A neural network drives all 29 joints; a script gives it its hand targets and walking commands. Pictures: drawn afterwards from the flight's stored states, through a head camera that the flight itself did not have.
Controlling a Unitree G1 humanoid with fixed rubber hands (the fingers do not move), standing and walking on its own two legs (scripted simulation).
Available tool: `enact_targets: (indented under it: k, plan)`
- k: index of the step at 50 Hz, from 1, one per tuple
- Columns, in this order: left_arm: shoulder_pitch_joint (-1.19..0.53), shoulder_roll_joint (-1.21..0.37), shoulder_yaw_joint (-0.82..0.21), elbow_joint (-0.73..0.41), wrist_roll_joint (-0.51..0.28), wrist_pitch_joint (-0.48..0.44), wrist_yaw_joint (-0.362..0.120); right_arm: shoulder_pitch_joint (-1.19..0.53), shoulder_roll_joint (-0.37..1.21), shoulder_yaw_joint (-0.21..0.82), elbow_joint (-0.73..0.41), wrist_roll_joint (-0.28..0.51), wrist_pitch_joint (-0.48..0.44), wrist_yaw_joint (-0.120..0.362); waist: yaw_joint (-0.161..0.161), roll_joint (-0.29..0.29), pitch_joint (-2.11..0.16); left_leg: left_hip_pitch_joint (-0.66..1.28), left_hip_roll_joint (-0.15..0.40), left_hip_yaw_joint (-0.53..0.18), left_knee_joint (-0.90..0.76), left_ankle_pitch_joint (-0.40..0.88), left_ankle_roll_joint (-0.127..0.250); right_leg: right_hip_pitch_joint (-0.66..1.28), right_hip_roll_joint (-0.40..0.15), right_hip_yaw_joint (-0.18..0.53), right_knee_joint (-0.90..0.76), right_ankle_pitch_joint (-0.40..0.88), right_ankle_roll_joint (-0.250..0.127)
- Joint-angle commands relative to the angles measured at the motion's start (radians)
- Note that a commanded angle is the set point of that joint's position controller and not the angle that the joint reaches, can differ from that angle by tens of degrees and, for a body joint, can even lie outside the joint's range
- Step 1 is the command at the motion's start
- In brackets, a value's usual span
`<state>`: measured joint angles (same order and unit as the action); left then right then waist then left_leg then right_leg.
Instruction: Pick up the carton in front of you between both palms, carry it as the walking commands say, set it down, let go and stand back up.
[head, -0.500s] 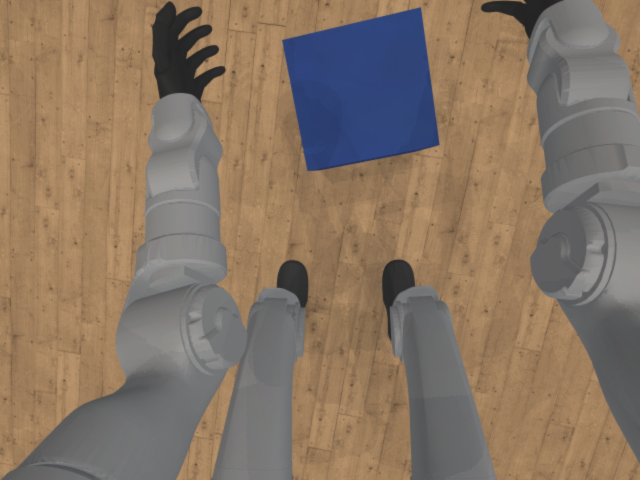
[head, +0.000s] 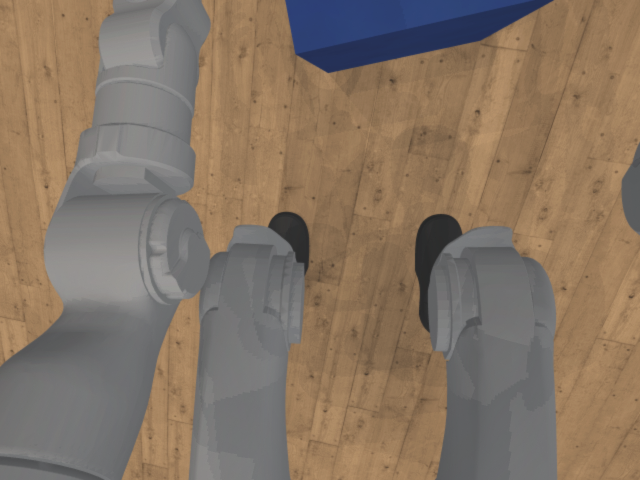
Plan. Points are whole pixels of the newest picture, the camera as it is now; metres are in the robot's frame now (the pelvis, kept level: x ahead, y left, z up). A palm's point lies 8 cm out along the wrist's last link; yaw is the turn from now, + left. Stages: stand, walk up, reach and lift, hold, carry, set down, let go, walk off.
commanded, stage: reach and lift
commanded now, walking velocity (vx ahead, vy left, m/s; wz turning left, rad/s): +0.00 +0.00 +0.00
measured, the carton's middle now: out of the picture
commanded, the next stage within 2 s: none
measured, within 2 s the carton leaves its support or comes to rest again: leaves its support in 1.00 s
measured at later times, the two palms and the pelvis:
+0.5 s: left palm out of the picture +0.57 +0.11 -0.21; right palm out of the picture +0.59 -0.22 -0.20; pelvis +0.01 +0.00 -0.03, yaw +0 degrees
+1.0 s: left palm out of the picture +0.58 +0.09 -0.20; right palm out of the picture +0.58 -0.21 -0.20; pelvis +0.02 +0.00 -0.04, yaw -1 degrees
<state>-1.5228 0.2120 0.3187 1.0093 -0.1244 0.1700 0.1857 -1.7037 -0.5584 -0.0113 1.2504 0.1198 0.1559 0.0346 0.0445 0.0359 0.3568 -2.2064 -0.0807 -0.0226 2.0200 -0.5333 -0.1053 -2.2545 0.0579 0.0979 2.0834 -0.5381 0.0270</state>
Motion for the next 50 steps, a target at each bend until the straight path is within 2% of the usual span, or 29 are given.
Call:
enact_targets:
  k: [1,3,5,9,13,15,18,23,27,29,31,32,33,34,36,38,41,44,47,50]
  plan:
    - [-0.292,0.129,0.006,-0.048,0.013,-0.045,-0.016,-0.333,-0.133,-0.019,-0.068,-0.008,-0.039,-0.004,-0.013,-0.125,-1.133,0.556,0.02,0.129,-0.054,0.197,0.028,0.591,-0.063,-0.078,-0.152,0.176,-0.007]
    - [-0.321,0.138,-0.011,-0.047,0.011,-0.065,-0.013,-0.353,-0.137,-0.021,-0.087,0.007,-0.059,-0.009,-0.024,-0.084,-1.132,0.595,0.019,0.123,-0.02,0.256,0.029,0.568,-0.06,-0.076,-0.122,0.224,-0.011]
    - [-0.347,0.14,-0.039,-0.061,-0.006,-0.083,-0.006,-0.372,-0.147,-0.007,-0.097,0.034,-0.078,-0.016,-0.018,-0.066,-1.17,0.612,0.019,0.123,0.009,0.315,0.03,0.597,-0.06,-0.069,-0.089,0.289,-0.013]
    - [-0.366,0.155,-0.088,-0.07,-0.051,-0.1,-0.001,-0.374,-0.146,0.017,-0.092,0.058,-0.094,-0.039,-0.039,-0.096,-1.229,0.618,0.017,0.123,0.053,0.392,0.033,0.703,-0.057,-0.07,-0.046,0.419,-0.007]
    - [-0.295,0.138,-0.107,-0.031,-0.064,-0.098,0.001,-0.324,-0.111,0.038,-0.084,0.082,-0.09,-0.043,-0.023,-0.106,-1.266,0.644,0.008,0.133,0.066,0.425,0.036,0.748,-0.052,-0.074,-0.031,0.468,-0.006]
    - [-0.255,0.122,-0.096,-0.021,-0.052,-0.097,0.003,-0.299,-0.084,0.048,-0.077,0.087,-0.087,-0.036,-0.004,-0.11,-1.25,0.629,0.003,0.137,0.059,0.422,0.036,0.742,-0.05,-0.073,-0.03,0.466,-0.004]
    - [-0.227,0.116,-0.065,-0.016,-0.023,-0.096,0.004,-0.273,-0.058,0.044,-0.064,0.076,-0.081,-0.025,0.006,-0.12,-1.184,0.575,0.001,0.135,0.051,0.397,0.037,0.699,-0.05,-0.072,-0.038,0.434,0.001]
    - [-0.268,0.094,-0.04,-0.031,-0.001,-0.095,-0.002,-0.286,-0.049,0.018,-0.064,0.041,-0.076,-0.024,-0.019,-0.105,-1.104,0.56,0.0,0.127,0.04,0.341,0.036,0.607,-0.05,-0.077,-0.061,0.338,-0.003]
    - [-0.338,0.026,-0.066,-0.046,-0.008,-0.086,-0.01,-0.335,0.005,0.028,-0.077,0.033,-0.068,-0.019,-0.041,-0.084,-1.072,0.598,-0.011,0.125,0.032,0.287,0.036,0.582,-0.043,-0.088,-0.073,0.261,-0.013]
    - [-0.381,-0.065,-0.076,-0.048,0.002,-0.075,-0.025,-0.373,0.098,0.042,-0.086,0.025,-0.058,-0.002,-0.045,-0.08,-1.046,0.611,-0.022,0.124,0.029,0.256,0.038,0.586,-0.036,-0.09,-0.079,0.229,-0.018]
    - [-0.423,-0.228,-0.073,-0.037,0.038,-0.057,-0.061,-0.419,0.294,0.065,-0.085,0.01,-0.038,0.045,-0.031,-0.083,-1.003,0.619,-0.035,0.126,0.031,0.228,0.041,0.585,-0.022,-0.089,-0.077,0.205,-0.02]
    - [-0.469,-0.376,-0.092,-0.047,0.055,-0.042,-0.099,-0.448,0.461,0.087,-0.087,0.0,-0.022,0.09,-0.022,-0.085,-0.979,0.62,-0.046,0.127,0.037,0.221,0.047,0.579,-0.01,-0.089,-0.07,0.196,-0.021]
    - [-0.519,-0.565,-0.124,-0.05,0.071,-0.022,-0.147,-0.479,0.65,0.11,-0.098,-0.013,-0.007,0.143,-0.024,-0.088,-0.948,0.601,-0.055,0.13,0.04,0.211,0.054,0.565,0.002,-0.09,-0.064,0.19,-0.026]
    - [-0.539,-0.672,-0.129,-0.063,0.084,0.0,-0.191,-0.465,0.761,0.097,-0.11,-0.028,0.009,0.189,-0.034,-0.089,-0.91,0.578,-0.061,0.133,0.044,0.204,0.059,0.537,0.009,-0.095,-0.058,0.19,-0.029]
    - [-0.533,-0.791,-0.139,-0.094,0.098,0.031,-0.256,-0.4,0.902,0.064,-0.138,-0.035,0.039,0.251,-0.042,-0.07,-0.877,0.525,-0.067,0.142,0.051,0.193,0.067,0.5,0.02,-0.109,-0.053,0.188,-0.033]
    - [-0.522,-0.857,-0.149,-0.12,0.097,0.045,-0.285,-0.351,0.973,0.048,-0.152,-0.044,0.054,0.279,-0.055,-0.05,-0.876,0.508,-0.075,0.141,0.056,0.2,0.071,0.486,0.024,-0.12,-0.043,0.203,-0.038]
    - [-0.52,-0.933,-0.187,-0.141,0.062,0.055,-0.299,-0.335,1.04,0.07,-0.201,-0.03,0.063,0.289,-0.071,-0.044,-0.923,0.488,-0.077,0.135,0.066,0.241,0.075,0.514,0.025,-0.123,-0.031,0.27,-0.046]
    - [-0.547,-0.987,-0.244,-0.172,0.004,0.059,-0.301,-0.359,1.096,0.113,-0.285,-0.001,0.068,0.28,-0.086,-0.059,-1.051,0.503,-0.078,0.134,0.079,0.311,0.075,0.605,0.025,-0.125,-0.024,0.369,-0.047]
    - [-0.602,-1.027,-0.319,-0.251,-0.059,0.057,-0.289,-0.405,1.158,0.169,-0.407,0.044,0.072,0.258,-0.092,-0.083,-1.312,0.534,-0.082,0.151,0.087,0.398,0.072,0.781,0.027,-0.127,-0.016,0.52,-0.037]
    - [-0.649,-1.082,-0.405,-0.394,-0.097,0.066,-0.266,-0.445,1.231,0.239,-0.577,0.088,0.084,0.223,-0.088,-0.113,-1.696,0.586,-0.096,0.166,0.063,0.48,0.066,1.04,0.033,-0.129,-0.014,0.729,-0.025]
